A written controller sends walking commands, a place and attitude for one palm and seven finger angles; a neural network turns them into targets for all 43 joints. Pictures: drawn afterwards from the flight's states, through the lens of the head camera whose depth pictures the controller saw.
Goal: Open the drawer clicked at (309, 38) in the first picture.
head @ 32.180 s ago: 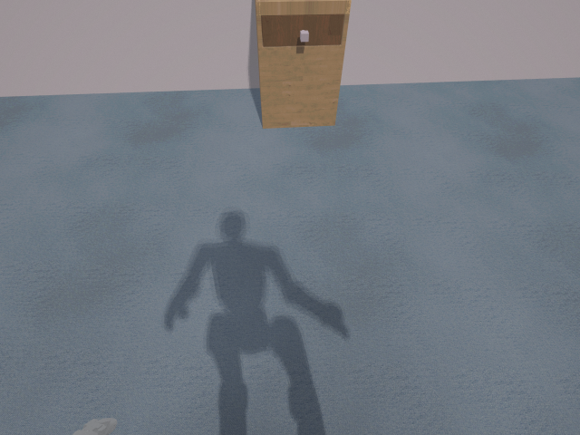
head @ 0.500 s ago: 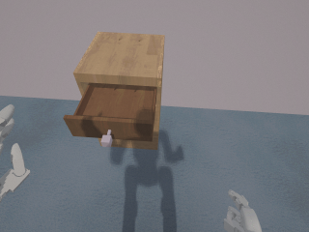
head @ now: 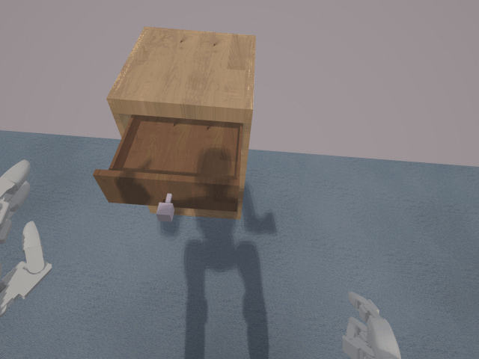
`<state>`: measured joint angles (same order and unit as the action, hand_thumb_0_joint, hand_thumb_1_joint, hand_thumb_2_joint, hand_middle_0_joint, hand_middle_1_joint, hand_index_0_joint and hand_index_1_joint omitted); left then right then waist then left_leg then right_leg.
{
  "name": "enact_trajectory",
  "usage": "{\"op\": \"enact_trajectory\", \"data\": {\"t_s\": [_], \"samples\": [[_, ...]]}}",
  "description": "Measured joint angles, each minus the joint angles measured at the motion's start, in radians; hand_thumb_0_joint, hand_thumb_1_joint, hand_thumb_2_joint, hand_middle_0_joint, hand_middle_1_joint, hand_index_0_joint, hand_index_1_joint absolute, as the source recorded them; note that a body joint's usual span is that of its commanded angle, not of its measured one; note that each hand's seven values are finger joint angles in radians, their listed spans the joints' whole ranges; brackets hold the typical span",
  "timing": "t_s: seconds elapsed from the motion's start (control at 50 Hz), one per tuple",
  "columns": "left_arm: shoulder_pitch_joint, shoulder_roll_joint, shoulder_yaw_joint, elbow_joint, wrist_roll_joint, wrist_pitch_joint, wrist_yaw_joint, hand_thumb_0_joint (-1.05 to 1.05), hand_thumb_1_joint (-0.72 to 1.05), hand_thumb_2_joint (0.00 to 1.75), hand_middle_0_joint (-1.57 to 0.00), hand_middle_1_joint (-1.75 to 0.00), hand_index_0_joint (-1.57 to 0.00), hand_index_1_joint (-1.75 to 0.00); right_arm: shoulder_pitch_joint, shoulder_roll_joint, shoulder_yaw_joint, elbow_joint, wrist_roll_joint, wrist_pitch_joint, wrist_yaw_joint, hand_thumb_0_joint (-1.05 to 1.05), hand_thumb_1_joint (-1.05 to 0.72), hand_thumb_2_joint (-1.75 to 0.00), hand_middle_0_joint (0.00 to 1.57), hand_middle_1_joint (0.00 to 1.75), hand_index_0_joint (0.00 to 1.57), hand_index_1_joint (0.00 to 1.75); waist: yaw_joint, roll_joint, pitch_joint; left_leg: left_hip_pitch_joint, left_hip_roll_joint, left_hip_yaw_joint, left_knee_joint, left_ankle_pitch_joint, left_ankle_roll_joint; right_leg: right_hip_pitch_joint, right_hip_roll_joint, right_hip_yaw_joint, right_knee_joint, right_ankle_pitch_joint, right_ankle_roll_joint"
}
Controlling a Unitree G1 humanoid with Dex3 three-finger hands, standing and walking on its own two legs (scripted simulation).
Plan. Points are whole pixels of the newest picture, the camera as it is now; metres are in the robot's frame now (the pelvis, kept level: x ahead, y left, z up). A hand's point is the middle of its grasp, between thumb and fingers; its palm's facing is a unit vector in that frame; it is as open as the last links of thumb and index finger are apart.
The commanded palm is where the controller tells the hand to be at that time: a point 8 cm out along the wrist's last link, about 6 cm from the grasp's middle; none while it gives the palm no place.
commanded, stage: stop stepping back and stand still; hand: left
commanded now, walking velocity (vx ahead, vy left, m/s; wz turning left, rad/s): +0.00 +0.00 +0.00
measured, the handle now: (167, 206) +0.50 +0.21 -0.23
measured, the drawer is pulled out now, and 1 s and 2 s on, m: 0.24 0.24 0.24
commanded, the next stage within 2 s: let the arm hang, fingers relaxed in 0.02 s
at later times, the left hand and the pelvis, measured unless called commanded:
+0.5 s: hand out of the picture +0.02 +0.17 -0.18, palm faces +0.04 -0.98 -0.18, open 7.0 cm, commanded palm none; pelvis -0.01 -0.01 +0.00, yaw +1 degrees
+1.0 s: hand out of the picture -0.02 +0.15 -0.18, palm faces +0.04 -0.99 -0.16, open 7.4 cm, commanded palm none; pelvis -0.01 -0.01 +0.00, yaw +0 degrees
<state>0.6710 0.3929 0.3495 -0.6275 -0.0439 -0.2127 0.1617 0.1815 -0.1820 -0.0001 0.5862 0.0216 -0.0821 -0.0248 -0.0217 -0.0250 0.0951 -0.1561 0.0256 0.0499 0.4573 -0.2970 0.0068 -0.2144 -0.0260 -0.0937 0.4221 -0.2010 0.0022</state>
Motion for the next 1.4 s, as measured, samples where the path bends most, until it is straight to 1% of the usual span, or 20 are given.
{"op": "enact_trajectory", "data": {"t_s": [0.12,0.14,0.16,0.18,0.22,0.26,0.3,0.34,0.38,0.4,0.42,0.44,0.48,0.52,0.62,0.8,0.98,1.14,1.4], "samples": [[0.003,0.001,0.002,0.004,-0.002,-0.001,0.001,0.01,0.89,0.90,-0.21,-0.30,-0.21,-0.30,-0.007,-0.004,-0.005,-0.003,0.002,0.011,-0.004,0.02,-0.91,-0.90,0.20,0.30,0.20,0.30,-0.001,0.008,0.002,0.004,0.001,-0.001,-0.001,-0.003,-0.002,0.003,0.001,-0.001,0.001,-0.005,-0.001],[-0.027,0.008,-0.022,0.061,0.017,-0.020,-0.010,0.01,0.89,0.90,-0.21,-0.30,-0.21,-0.30,-0.009,-0.012,-0.014,0.020,0.004,-0.014,0.011,0.02,-0.91,-0.90,0.20,0.30,0.20,0.30,0.002,0.016,-0.010,-0.015,0.000,-0.005,0.012,-0.006,-0.002,-0.016,-0.002,-0.005,0.019,-0.009,-0.002],[-0.086,0.014,-0.063,0.164,0.044,-0.014,-0.037,0.01,0.89,0.90,-0.20,-0.30,-0.20,-0.30,-0.014,-0.025,-0.025,0.052,-0.003,-0.028,0.028,0.02,-0.91,-0.90,0.20,0.30,0.20,0.30,0.011,0.026,-0.025,-0.038,-0.008,-0.007,0.033,-0.012,0.000,-0.044,-0.012,-0.006,0.052,-0.021,-0.002],[-0.153,0.010,-0.108,0.290,0.061,0.018,-0.066,0.00,0.89,0.90,-0.20,-0.30,-0.20,-0.30,-0.021,-0.040,-0.030,0.082,-0.011,-0.019,0.040,0.01,-0.91,-0.90,0.20,0.30,0.20,0.30,0.018,0.036,-0.041,-0.060,-0.016,-0.008,0.056,-0.021,0.002,-0.070,-0.023,-0.006,0.088,-0.041,-0.001],[-0.277,-0.030,-0.184,0.581,0.078,0.107,-0.105,0.00,0.89,0.90,-0.20,-0.30,-0.20,-0.30,-0.039,-0.064,-0.030,0.132,-0.025,0.019,0.049,0.01,-0.91,-0.90,0.20,0.30,0.20,0.30,0.022,0.058,-0.062,-0.091,-0.025,-0.009,0.103,-0.043,0.007,-0.107,-0.035,-0.004,0.150,-0.075,0.002],[-0.366,-0.080,-0.234,0.866,0.085,0.189,-0.125,0.00,0.90,0.90,-0.20,-0.30,-0.20,-0.30,-0.050,-0.068,-0.025,0.168,-0.034,0.052,0.048,0.01,-0.91,-0.90,0.20,0.30,0.20,0.30,0.014,0.064,-0.064,-0.100,-0.028,-0.006,0.134,-0.060,0.008,-0.121,-0.039,0.001,0.189,-0.094,0.005],[-0.413,-0.122,-0.276,1.097,0.086,0.245,-0.137,0.00,0.90,0.90,-0.19,-0.30,-0.19,-0.30,-0.046,-0.055,-0.019,0.193,-0.037,0.074,0.043,0.01,-0.91,-0.90,0.20,0.30,0.20,0.30,-0.001,0.048,-0.050,-0.089,-0.029,-0.002,0.141,-0.065,0.004,-0.117,-0.041,0.006,0.208,-0.104,-0.001],[-0.427,-0.161,-0.315,1.268,0.082,0.274,-0.145,0.00,0.91,0.90,-0.19,-0.30,-0.19,-0.30,-0.030,-0.036,-0.011,0.222,-0.038,0.088,0.036,0.01,-0.91,-0.90,0.20,0.30,0.20,0.30,-0.011,0.020,-0.032,-0.067,-0.028,0.002,0.128,-0.060,0.003,-0.101,-0.039,0.010,0.203,-0.103,-0.003],[-0.424,-0.201,-0.347,1.396,0.076,0.285,-0.152,0.01,0.91,0.90,-0.19,-0.30,-0.19,-0.30,-0.003,-0.021,-0.002,0.261,-0.040,0.095,0.028,0.01,-0.91,-0.90,0.20,0.30,0.20,0.30,-0.012,-0.003,-0.015,-0.044,-0.020,0.003,0.106,-0.051,0.000,-0.076,-0.030,0.010,0.175,-0.089,-0.003],[-0.419,-0.220,-0.352,1.445,0.070,0.285,-0.151,0.01,0.91,0.90,-0.20,-0.30,-0.19,-0.30,0.012,-0.014,0.002,0.284,-0.040,0.097,0.023,0.01,-0.91,-0.90,0.20,0.30,0.20,0.30,-0.008,-0.010,-0.009,-0.036,-0.015,0.002,0.095,-0.045,-0.001,-0.063,-0.023,0.007,0.154,-0.079,-0.004],[-0.419,-0.226,-0.330,1.477,0.060,0.275,-0.133,-0.01,0.95,0.90,-0.20,-0.30,-0.20,-0.30,0.031,-0.006,0.004,0.308,-0.039,0.099,0.019,0.01,-0.91,-0.90,0.20,0.30,0.20,0.30,-0.001,-0.016,-0.004,-0.031,-0.009,-0.003,0.085,-0.039,-0.003,-0.051,-0.016,0.001,0.131,-0.067,-0.007],[-0.419,-0.219,-0.321,1.503,0.060,0.268,-0.129,-0.01,0.98,0.90,-0.20,-0.30,-0.20,-0.30,0.049,0.002,0.006,0.332,-0.038,0.102,0.015,0.01,-0.91,-0.90,0.20,0.30,0.20,0.30,0.008,-0.021,0.001,-0.026,-0.004,-0.007,0.074,-0.032,-0.006,-0.040,-0.010,-0.004,0.110,-0.056,-0.010],[-0.414,-0.203,-0.319,1.552,0.062,0.258,-0.134,-0.02,1.00,0.90,-0.20,-0.30,-0.20,-0.30,0.082,0.015,0.007,0.378,-0.039,0.108,0.008,0.01,-0.91,-0.90,0.20,0.30,0.20,0.30,0.021,-0.022,0.006,-0.018,0.004,-0.015,0.054,-0.020,-0.009,-0.020,-0.001,-0.013,0.070,-0.035,-0.015],[-0.404,-0.192,-0.322,1.598,0.062,0.252,-0.138,-0.02,0.99,0.90,-0.20,-0.30,-0.20,-0.30,0.110,0.024,0.005,0.416,-0.038,0.111,0.003,0.01,-0.91,-0.90,0.20,0.30,0.20,0.30,0.028,-0.015,0.007,-0.010,0.007,-0.018,0.038,-0.010,-0.011,-0.005,0.004,-0.017,0.040,-0.020,-0.016],[-0.371,-0.190,-0.329,1.688,0.059,0.245,-0.138,-0.01,0.95,0.90,-0.20,-0.30,-0.20,-0.30,0.159,0.039,0.001,0.472,-0.034,0.109,-0.005,0.01,-0.91,-0.90,0.20,0.30,0.20,0.30,0.027,0.012,0.006,0.009,0.006,-0.015,0.005,0.006,-0.008,0.015,0.005,-0.015,0.003,0.000,-0.014],[-0.350,-0.232,-0.338,1.756,0.057,0.233,-0.130,0.00,0.91,0.90,-0.20,-0.30,-0.19,-0.30,0.183,0.074,0.005,0.519,-0.030,0.093,-0.011,0.01,-0.91,-0.90,0.20,0.30,0.20,0.30,0.020,0.044,-0.015,0.034,-0.003,-0.003,-0.024,0.019,-0.004,0.025,-0.002,-0.003,-0.001,0.003,-0.010],[-0.366,-0.280,-0.339,1.751,0.060,0.223,-0.128,0.00,0.91,0.90,-0.20,-0.30,-0.19,-0.30,0.174,0.106,0.005,0.527,-0.033,0.083,-0.013,0.01,-0.91,-0.90,0.20,0.30,0.20,0.30,0.018,0.036,-0.040,0.032,-0.001,-0.001,-0.020,0.015,-0.007,0.018,0.000,0.000,0.011,-0.005,-0.014],[-0.362,-0.288,-0.333,1.755,0.061,0.218,-0.126,0.01,0.92,0.90,-0.20,-0.30,-0.20,-0.30,0.175,0.107,0.001,0.528,-0.032,0.076,-0.020,0.01,-0.91,-0.90,0.20,0.30,0.20,0.30,0.018,0.029,-0.048,0.037,0.006,-0.003,-0.021,0.009,-0.013,0.022,0.005,-0.003,0.012,-0.012,-0.018],[-0.357,-0.283,-0.329,1.761,0.059,0.214,-0.125,0.00,0.91,0.90,-0.20,-0.30,-0.19,-0.30,0.170,0.091,-0.003,0.534,-0.032,0.078,-0.025,0.01,-0.91,-0.90,0.20,0.30,0.20,0.30,0.019,0.032,-0.035,0.046,0.012,-0.010,-0.031,0.006,-0.021,0.032,0.011,-0.011,0.007,-0.021,-0.025]]}}
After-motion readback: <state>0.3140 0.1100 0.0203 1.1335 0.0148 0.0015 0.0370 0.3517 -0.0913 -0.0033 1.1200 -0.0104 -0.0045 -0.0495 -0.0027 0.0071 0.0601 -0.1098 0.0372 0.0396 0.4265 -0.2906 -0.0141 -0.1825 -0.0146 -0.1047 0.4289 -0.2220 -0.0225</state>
